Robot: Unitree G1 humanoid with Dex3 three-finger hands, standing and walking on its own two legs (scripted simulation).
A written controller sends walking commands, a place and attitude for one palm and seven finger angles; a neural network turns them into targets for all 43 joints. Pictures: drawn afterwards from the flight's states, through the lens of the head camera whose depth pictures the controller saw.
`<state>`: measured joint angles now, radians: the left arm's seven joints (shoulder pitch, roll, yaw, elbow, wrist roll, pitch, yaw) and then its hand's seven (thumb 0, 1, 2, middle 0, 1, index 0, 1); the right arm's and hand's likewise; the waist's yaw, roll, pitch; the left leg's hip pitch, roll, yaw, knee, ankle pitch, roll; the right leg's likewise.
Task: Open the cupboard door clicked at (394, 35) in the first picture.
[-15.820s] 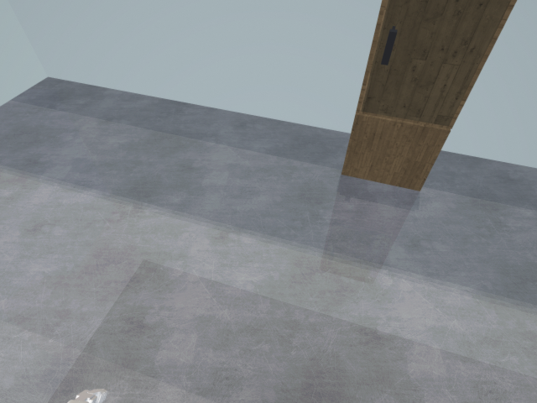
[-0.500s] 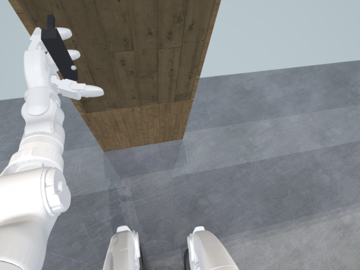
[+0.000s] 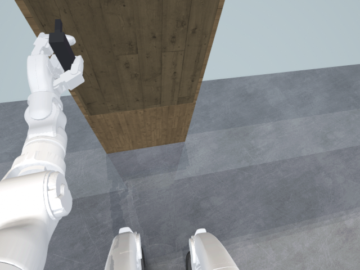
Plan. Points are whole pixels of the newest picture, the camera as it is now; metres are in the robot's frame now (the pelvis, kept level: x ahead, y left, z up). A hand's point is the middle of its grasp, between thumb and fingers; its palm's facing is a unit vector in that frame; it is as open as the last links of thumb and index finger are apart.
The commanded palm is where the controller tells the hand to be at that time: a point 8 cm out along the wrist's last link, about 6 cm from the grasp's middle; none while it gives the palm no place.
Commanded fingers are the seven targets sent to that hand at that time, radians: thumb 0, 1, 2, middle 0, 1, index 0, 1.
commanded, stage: close the thumb around the handle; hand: left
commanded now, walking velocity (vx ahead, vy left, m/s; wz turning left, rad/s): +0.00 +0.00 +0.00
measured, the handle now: (68, 52) +0.58 +0.20 +0.07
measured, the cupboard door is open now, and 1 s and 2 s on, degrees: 0 28 42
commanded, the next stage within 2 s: pull the door open along its arc in 0.12 s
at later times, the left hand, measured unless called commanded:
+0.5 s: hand (81, 80) +0.50 +0.17 +0.07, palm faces +0.12 -0.99 +0.00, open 6.4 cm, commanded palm +0.44 +0.20 +0.07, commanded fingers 0.00 0.90 0.90 -0.40 -1.35 -0.40 -1.35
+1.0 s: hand (123, 126) +0.39 +0.08 +0.07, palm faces +0.49 -0.87 +0.01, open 6.5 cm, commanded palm +0.32 +0.10 +0.07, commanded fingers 0.00 0.90 0.90 -0.40 -1.35 -0.40 -1.35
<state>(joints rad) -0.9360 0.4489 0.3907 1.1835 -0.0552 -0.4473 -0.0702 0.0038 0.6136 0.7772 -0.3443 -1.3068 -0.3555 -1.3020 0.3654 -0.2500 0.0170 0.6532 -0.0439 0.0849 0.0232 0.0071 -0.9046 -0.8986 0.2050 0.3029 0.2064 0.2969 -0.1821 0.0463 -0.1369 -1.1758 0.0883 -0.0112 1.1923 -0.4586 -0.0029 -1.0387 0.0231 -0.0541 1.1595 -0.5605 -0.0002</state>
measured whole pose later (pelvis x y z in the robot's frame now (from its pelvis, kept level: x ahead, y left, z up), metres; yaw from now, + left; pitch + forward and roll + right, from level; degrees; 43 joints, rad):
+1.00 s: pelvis +0.02 -0.02 +0.02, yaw +3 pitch +18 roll -1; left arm -0.29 -0.13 -0.01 0.52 0.12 -0.37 0.65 0.00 0.65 0.79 -0.28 -1.30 -0.29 -1.30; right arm 0.20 -0.17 -0.03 0.59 -0.11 0.06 0.07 0.01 -0.91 -0.90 0.20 0.30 0.20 0.30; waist -0.03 0.03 -0.19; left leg -0.95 0.06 -0.01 1.08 -0.45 -0.03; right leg -0.82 0.00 -0.06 1.10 -0.59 -0.03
